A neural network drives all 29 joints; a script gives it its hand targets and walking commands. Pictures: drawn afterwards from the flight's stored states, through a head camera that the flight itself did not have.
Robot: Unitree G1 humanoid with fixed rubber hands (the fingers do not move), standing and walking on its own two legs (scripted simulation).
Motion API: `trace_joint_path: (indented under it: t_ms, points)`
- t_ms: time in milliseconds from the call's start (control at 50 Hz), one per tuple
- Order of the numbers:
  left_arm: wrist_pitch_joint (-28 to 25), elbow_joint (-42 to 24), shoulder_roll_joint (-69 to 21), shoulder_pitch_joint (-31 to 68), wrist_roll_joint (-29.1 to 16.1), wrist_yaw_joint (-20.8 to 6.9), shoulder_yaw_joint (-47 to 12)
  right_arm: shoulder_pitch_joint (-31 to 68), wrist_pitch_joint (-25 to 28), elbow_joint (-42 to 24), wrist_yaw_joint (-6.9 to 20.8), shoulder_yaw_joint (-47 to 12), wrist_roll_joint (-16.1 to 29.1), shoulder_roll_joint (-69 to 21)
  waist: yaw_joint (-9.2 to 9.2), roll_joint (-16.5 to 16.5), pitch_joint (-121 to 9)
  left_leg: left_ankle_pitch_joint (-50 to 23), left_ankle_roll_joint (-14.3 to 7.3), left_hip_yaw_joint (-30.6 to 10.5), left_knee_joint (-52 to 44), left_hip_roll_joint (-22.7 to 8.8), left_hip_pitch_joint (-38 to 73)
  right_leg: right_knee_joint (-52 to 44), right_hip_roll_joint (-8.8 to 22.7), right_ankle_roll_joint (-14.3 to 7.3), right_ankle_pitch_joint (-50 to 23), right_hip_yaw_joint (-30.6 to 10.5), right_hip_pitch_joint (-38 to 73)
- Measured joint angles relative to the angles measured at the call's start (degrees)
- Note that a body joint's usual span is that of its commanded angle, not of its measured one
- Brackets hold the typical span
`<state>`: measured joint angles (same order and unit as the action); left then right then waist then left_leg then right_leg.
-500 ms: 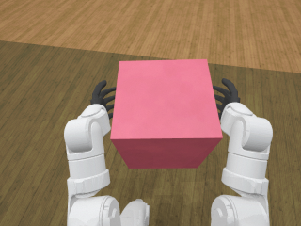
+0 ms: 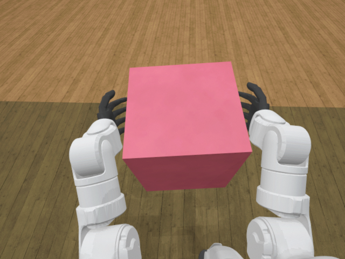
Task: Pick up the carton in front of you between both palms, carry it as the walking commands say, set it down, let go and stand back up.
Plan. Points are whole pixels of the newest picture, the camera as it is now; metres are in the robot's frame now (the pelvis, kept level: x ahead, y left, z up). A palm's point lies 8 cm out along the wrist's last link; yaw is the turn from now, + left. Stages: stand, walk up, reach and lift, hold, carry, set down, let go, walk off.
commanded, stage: carry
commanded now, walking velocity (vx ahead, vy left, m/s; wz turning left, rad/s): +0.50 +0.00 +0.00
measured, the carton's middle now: (183, 134) +0.37 -0.01 +0.09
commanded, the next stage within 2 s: none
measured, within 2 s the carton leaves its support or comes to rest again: neither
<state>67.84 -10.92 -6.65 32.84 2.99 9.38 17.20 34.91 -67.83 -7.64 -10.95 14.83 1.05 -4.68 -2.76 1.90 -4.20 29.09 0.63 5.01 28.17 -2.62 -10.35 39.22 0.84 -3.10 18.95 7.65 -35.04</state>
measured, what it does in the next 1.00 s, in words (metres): climbs: left foot, then right foot 0.03 m higher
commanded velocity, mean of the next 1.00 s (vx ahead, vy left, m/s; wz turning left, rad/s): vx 0.50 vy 0.00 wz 0.00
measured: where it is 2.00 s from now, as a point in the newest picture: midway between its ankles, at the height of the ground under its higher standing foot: (168, 108)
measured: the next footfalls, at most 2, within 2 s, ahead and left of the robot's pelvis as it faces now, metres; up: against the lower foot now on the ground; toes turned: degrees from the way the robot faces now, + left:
left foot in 0.40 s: +0.41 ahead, +0.11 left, +0.06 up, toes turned +6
right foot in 0.78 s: +0.64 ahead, -0.09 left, +0.09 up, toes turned -6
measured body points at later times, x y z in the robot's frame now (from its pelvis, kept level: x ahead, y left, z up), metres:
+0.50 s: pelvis +0.30 +0.03 +0.03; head +0.31 +0.03 +0.48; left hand +0.67 +0.16 +0.17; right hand +0.64 -0.15 +0.17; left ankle +0.37 +0.11 -0.68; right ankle +0.18 -0.09 -0.59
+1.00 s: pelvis +0.59 -0.01 +0.08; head +0.62 -0.01 +0.53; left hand +0.93 +0.18 +0.21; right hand +0.97 -0.12 +0.21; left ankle +0.60 +0.10 -0.56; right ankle +0.60 -0.09 -0.65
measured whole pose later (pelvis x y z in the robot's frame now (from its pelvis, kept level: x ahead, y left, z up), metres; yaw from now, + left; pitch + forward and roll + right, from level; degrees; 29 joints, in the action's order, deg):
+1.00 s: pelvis +0.59 -0.01 +0.08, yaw +1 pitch +5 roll +0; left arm 67.4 -6.7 -5.6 32.5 -0.8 11.2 15.0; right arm 32.5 -68.2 -8.8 -9.4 18.6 -3.5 -7.5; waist 6.4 0.6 -2.6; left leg 23.4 -2.0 2.3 70.7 -1.7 -39.7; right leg 31.0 -0.3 -4.2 23.1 7.9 -19.8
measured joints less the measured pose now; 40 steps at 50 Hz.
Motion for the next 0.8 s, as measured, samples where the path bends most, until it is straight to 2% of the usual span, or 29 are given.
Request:
trace_joint_path:
  t_ms: [20,40,100,120,160,220,280,340,380,400,420,460,500,560,620,700,760,780,800]
  points:
    - [-0.06,1.43,-0.06,0.82,-0.04,-0.04,-0.35,0.09,-0.25,0.30,0.33,0.34,-0.27,0.57,1.20,0.70,-0.24,2.14,0.18,-0.23,4.32,-1.33,-0.36,-1.00,-0.88,-0.69,-2.34,1.04,1.80]
    - [-0.21,2.93,-0.19,1.43,-0.09,0.00,-0.94,-0.23,-0.28,0.71,0.82,0.78,-0.37,1.16,2.64,0.81,-0.43,1.41,-0.02,-0.85,11.66,-2.20,-2.61,0.58,-1.25,-1.18,-1.43,1.71,2.47]
    - [0.42,5.33,-0.43,0.71,-0.14,1.07,-2.02,-1.35,-0.95,2.25,1.61,1.91,-1.44,1.06,6.72,-1.00,-0.47,-0.30,-1.29,-4.76,38.40,0.61,-13.64,0.66,-1.57,-1.81,3.20,1.03,5.72]
    - [0.59,5.48,-0.30,-0.04,-0.58,1.31,-2.10,-1.54,-1.26,2.44,1.75,2.41,-2.05,0.31,7.59,-1.32,-0.31,-1.03,-1.81,-4.91,43.98,1.35,-17.16,-0.68,-1.57,-1.58,3.58,0.61,7.23]
    - [0.61,5.23,0.11,-1.23,-1.94,1.34,-1.97,-1.89,-1.35,2.15,1.95,3.41,-3.33,-1.47,8.59,-1.50,0.25,-2.85,-2.49,-4.39,47.82,1.74,-22.94,-3.80,-1.42,-1.22,3.81,0.06,10.53]
    - [-0.20,4.59,0.82,-1.04,-3.46,1.51,-2.01,-2.42,-0.50,-0.01,1.73,3.73,-4.64,-2.91,9.18,-1.48,1.18,-5.78,-2.44,-3.15,43.90,0.88,-29.17,-8.00,-1.05,-0.96,4.57,-0.47,15.36]
    - [-1.15,3.86,1.36,0.34,-4.50,1.58,-2.34,-2.81,0.42,-2.68,1.29,3.12,-4.69,-2.75,8.98,-1.38,1.28,-8.13,-1.97,-2.26,32.82,-0.41,-31.84,-11.39,-0.77,-0.26,5.88,-0.89,19.82]
    - [-1.37,3.79,1.53,1.59,-4.61,1.59,-2.70,-2.96,0.62,-3.85,1.04,2.36,-4.25,-1.73,7.93,-1.65,0.34,-9.73,-2.34,-0.69,19.46,-0.56,-30.12,-13.21,-0.06,1.15,8.45,-1.36,24.19]
    - [-0.74,3.82,1.86,1.94,-4.17,1.44,-2.57,-2.30,0.39,-2.89,1.01,1.83,-3.93,-1.25,6.21,-2.61,-0.35,-11.19,-3.19,1.98,11.51,0.94,-26.15,-11.29,1.50,2.28,11.82,-1.82,26.43]
    - [-0.36,3.82,2.34,1.98,-3.90,1.16,-2.30,-1.57,0.36,-1.74,1.01,1.51,-3.66,-1.26,4.98,-3.31,-0.47,-12.65,-3.58,2.98,9.92,1.97,-24.18,-7.33,2.80,2.54,13.94,-1.99,26.31]
    - [-0.19,3.93,2.95,1.65,-3.79,0.71,-1.89,-0.95,0.51,-0.37,0.97,0.98,-3.34,-1.43,3.53,-3.79,-0.44,-12.05,-3.62,3.73,11.61,2.51,-23.56,-0.09,4.05,2.51,12.63,-2.60,24.19]
    - [0.21,4.59,3.43,0.59,-3.47,0.09,-1.00,-0.99,0.22,1.48,0.35,-0.06,-3.42,-1.91,0.33,-2.98,-0.14,-9.09,-3.67,3.56,12.98,2.91,-21.72,18.94,2.28,2.50,10.28,-6.37,17.07]
    - [1.04,4.97,2.17,0.12,-2.69,-0.07,0.15,-2.36,-0.41,1.75,-0.15,-0.34,-2.98,-1.88,-1.67,-2.23,0.55,-8.11,-3.22,2.72,10.60,2.97,-18.60,32.77,0.09,1.54,8.56,-7.43,9.72]
    - [1.18,3.90,-0.31,-0.24,-0.77,-0.25,1.35,-3.72,-0.51,0.86,-0.16,-0.10,-1.23,-1.33,-2.90,-1.93,1.74,-7.69,-3.15,1.95,5.88,2.68,-13.66,36.79,-0.66,0.15,5.78,-6.53,0.91]
    - [0.46,1.38,-1.17,-0.55,0.14,-0.07,1.11,-3.07,0.23,-0.16,-0.23,-0.01,0.13,-0.70,-3.07,-1.81,2.34,-6.88,-2.92,1.54,1.80,2.38,-9.06,31.21,0.38,0.08,3.67,-5.23,-5.11]
    - [-0.14,-1.00,-0.45,-0.78,-0.01,0.23,0.40,-1.13,0.80,-0.53,-0.24,-0.19,0.66,-0.45,-2.14,-1.59,1.29,-4.80,-1.70,1.14,-2.50,1.99,-3.03,14.68,1.88,0.60,1.55,-3.57,-6.58]
    - [0.12,0.19,0.24,-0.16,-0.14,0.13,-0.03,-0.17,0.16,0.30,0.07,0.00,-0.23,-0.29,-0.08,-0.36,-0.27,-0.87,-0.11,0.48,-2.01,0.32,0.90,2.42,0.77,0.20,-0.21,-0.26,-2.08]
    - [0.25,1.42,0.34,0.63,-0.19,0.07,-0.30,-0.07,-0.17,0.55,0.31,0.33,-0.56,0.03,0.92,-0.03,-0.66,1.31,0.25,0.36,0.95,-0.60,1.25,-0.95,-0.09,-0.38,-1.45,1.03,0.63]
    - [0.04,2.96,0.14,1.38,-0.25,0.05,-0.72,-0.15,-0.31,0.88,0.72,0.70,-0.73,0.71,2.28,0.71,-0.75,2.90,0.26,0.15,6.97,-2.05,-0.12,-0.35,-0.85,-0.96,-1.95,1.96,1.75]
